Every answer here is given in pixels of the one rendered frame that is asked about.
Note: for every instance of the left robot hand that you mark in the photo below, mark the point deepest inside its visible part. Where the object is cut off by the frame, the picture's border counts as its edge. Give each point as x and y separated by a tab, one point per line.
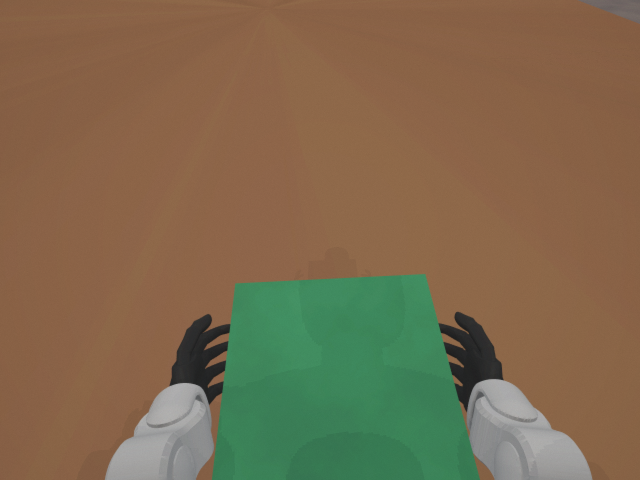
192	358

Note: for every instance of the carton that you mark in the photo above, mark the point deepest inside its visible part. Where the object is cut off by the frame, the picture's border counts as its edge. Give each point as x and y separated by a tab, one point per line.
339	379

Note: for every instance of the robot right forearm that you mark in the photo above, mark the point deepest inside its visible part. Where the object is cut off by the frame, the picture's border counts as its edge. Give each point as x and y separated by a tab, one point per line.
515	441

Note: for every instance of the robot left forearm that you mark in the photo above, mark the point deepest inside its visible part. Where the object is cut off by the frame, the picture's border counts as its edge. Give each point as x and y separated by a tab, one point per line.
173	441

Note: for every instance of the right robot hand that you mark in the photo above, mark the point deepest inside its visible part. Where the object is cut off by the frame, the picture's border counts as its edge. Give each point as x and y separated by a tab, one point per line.
478	358

